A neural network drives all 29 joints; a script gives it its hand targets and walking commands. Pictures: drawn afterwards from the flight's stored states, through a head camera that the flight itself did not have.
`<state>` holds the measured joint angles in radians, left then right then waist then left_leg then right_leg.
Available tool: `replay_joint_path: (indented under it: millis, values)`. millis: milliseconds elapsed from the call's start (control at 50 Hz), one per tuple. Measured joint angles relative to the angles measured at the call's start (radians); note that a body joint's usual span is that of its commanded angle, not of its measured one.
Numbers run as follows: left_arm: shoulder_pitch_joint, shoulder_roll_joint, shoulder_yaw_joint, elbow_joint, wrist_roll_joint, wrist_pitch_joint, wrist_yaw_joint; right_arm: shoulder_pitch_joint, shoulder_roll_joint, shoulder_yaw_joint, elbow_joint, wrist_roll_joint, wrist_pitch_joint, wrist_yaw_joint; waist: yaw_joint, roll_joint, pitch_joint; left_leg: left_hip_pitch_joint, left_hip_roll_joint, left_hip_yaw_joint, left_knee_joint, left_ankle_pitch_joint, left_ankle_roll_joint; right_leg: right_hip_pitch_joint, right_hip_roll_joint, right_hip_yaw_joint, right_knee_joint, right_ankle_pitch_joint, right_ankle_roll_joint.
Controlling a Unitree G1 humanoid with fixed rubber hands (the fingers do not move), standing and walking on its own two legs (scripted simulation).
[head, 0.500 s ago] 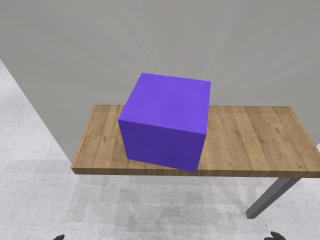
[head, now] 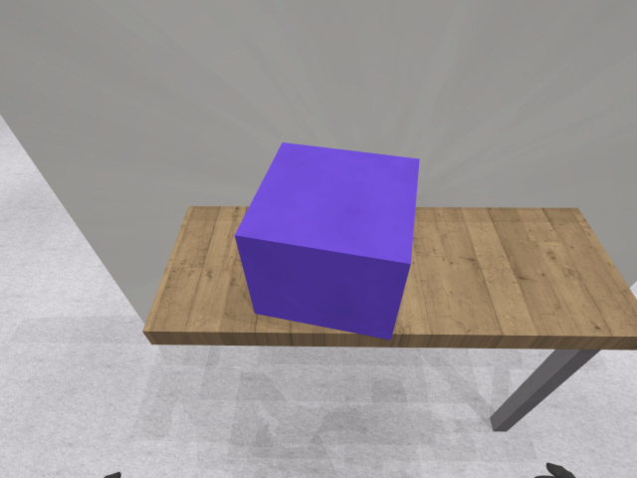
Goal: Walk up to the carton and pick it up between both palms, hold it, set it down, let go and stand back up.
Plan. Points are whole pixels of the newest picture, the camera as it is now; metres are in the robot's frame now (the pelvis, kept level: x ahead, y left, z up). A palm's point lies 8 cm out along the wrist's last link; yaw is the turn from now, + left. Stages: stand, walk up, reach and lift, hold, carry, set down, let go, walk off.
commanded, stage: stand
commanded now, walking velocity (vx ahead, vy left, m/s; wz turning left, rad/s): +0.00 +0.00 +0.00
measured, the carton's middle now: (334, 238) +0.51 -0.01 -0.03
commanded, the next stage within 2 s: none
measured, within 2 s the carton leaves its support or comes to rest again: neither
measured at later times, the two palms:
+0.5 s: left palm out of the picture +0.09 +0.30 -0.10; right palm out of the picture +0.09 -0.31 -0.10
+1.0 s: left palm out of the picture +0.09 +0.30 -0.10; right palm out of the picture +0.09 -0.32 -0.11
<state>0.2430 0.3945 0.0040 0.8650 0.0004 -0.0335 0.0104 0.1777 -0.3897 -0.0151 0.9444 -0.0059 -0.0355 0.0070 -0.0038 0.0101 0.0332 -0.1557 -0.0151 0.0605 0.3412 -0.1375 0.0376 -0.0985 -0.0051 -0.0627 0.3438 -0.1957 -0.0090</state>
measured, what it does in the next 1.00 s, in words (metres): stands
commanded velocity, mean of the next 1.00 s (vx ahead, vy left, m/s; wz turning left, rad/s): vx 0.00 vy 0.00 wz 0.00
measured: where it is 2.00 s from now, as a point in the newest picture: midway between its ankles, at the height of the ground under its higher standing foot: outside the picture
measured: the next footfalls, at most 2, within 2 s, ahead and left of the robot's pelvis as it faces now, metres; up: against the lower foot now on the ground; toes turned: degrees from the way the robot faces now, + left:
none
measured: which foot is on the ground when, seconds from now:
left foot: down 0.00-1.00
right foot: down 0.00-1.00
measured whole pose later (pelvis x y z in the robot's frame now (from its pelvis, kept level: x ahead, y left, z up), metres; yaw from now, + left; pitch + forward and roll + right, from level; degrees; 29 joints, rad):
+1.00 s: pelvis +0.01 -0.01 +0.00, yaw +0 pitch -2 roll +0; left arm 0.21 0.38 0.01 0.95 0.00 -0.03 0.02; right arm 0.17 -0.39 -0.01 1.01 0.00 -0.03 -0.01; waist -0.01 0.02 0.04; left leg -0.13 -0.01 0.05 0.31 -0.14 0.02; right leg -0.07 0.01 -0.07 0.30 -0.19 -0.02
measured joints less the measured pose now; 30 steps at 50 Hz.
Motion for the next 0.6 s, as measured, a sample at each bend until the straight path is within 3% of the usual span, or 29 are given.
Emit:
replay_joint_path:
  millis: [600]
  values:
    - [-0.031, -0.011, 0.002, 0.065, -0.004, 0.007, 0.005, -0.015, 0.001, 0.006, 0.043, 0.004, 0.005, -0.012, -0.002, 0.005, 0.004, 0.018, 0.005, -0.007, -0.019, -0.003, -0.008, 0.025, 0.007, -0.005, -0.030, 0.001, -0.006]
